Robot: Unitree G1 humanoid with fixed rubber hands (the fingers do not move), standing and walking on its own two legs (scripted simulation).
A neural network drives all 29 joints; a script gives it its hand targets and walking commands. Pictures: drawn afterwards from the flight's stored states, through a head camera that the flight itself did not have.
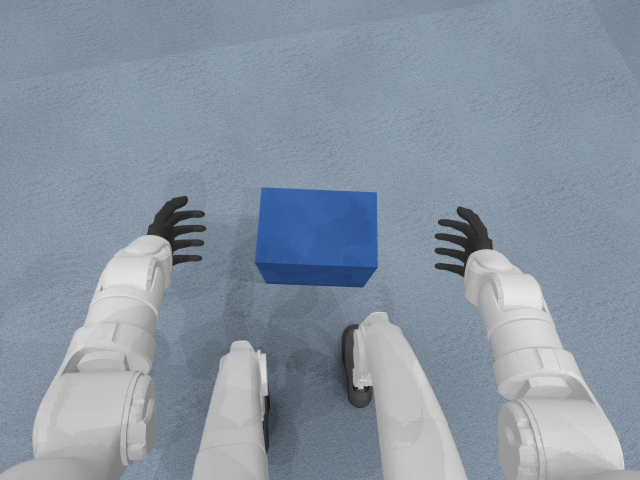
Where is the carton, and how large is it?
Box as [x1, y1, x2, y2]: [255, 187, 377, 286]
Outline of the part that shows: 261,188 255,263 266,283 338,286 364,285 377,267 376,192 263,187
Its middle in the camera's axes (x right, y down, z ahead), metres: -0.01 +0.02 +0.99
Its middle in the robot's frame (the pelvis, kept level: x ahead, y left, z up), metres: +0.52 -0.04 -0.53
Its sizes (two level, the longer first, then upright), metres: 0.271 0.181 0.243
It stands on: the floor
